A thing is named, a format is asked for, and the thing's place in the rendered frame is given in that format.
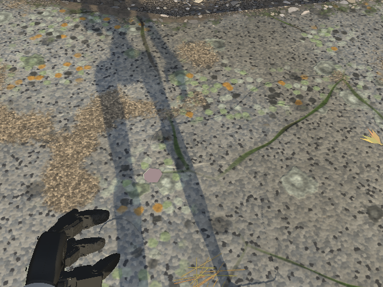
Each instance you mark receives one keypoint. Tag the left robot hand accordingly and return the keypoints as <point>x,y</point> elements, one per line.
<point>53,252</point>

